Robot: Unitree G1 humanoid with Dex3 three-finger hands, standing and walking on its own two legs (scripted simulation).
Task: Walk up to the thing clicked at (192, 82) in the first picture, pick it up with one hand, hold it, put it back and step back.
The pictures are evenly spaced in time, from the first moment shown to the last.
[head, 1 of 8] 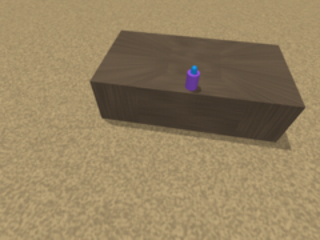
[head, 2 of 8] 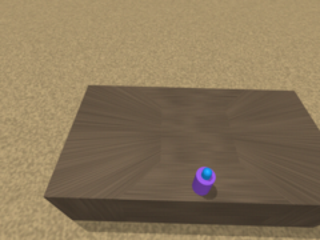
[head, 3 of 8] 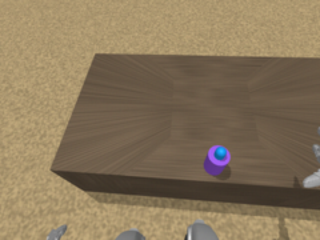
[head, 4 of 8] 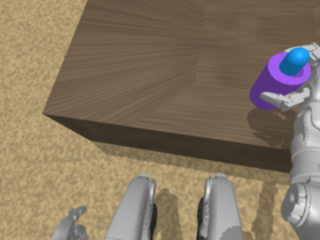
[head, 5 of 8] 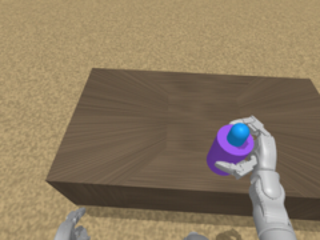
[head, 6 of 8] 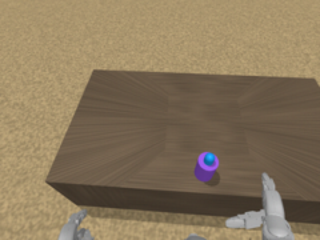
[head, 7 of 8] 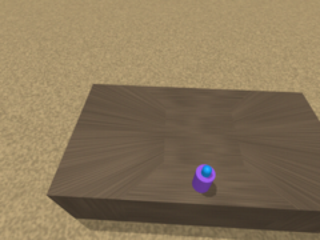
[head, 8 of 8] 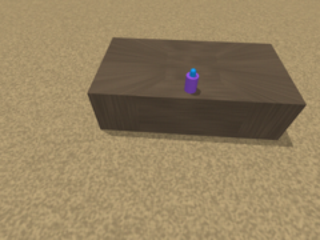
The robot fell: no
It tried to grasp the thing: yes
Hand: right
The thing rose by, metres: 0.34
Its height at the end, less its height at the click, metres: +0.00
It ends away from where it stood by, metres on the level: 0.02
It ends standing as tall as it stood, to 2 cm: yes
